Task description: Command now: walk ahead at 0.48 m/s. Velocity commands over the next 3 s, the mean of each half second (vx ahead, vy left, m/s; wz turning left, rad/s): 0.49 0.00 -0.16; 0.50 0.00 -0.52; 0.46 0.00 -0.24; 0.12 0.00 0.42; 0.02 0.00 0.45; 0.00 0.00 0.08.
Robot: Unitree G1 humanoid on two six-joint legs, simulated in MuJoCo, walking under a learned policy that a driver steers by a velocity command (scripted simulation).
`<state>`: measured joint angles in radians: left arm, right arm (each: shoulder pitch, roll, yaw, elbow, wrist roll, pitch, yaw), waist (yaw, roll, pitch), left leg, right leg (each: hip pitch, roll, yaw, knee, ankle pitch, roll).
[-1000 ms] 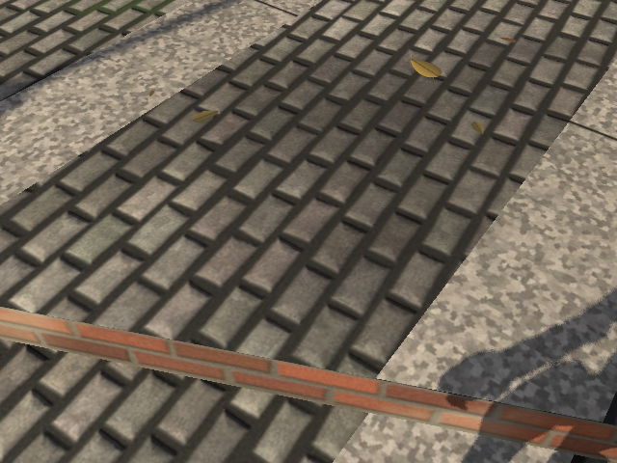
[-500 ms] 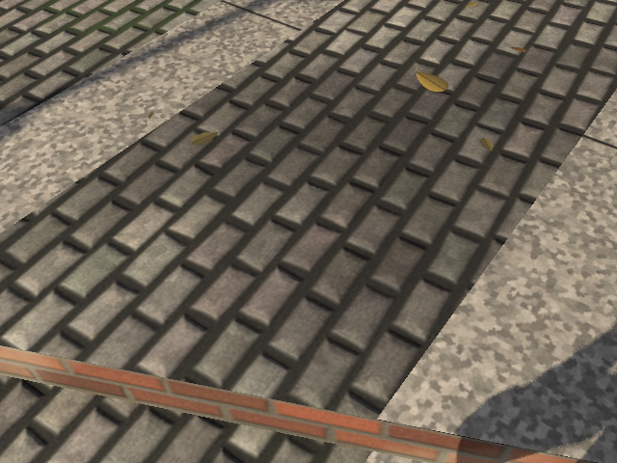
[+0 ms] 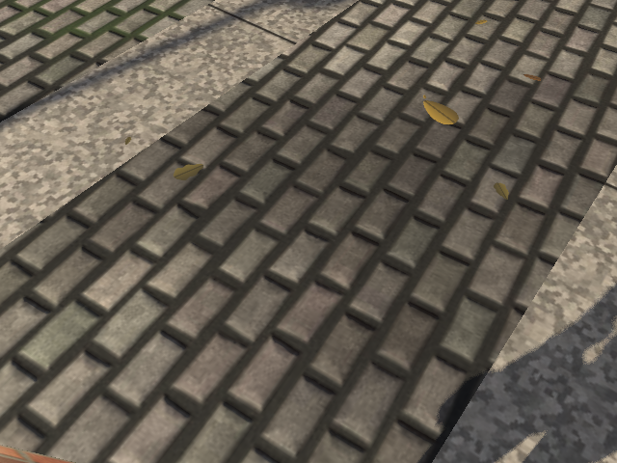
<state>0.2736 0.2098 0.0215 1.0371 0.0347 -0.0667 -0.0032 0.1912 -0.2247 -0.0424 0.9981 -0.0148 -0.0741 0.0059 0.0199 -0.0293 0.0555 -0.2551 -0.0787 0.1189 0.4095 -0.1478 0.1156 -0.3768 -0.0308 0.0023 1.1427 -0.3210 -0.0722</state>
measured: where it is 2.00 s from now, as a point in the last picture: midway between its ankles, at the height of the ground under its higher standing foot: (444, 226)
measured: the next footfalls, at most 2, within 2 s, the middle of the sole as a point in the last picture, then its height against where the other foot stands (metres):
right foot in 0.50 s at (388, 447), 0.16 m higher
left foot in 1.00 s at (352, 277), level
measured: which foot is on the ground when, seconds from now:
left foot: down 0.00-0.52, up 0.54-0.98, down 1.00-1.00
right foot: up 0.00-0.48, down 0.50-1.00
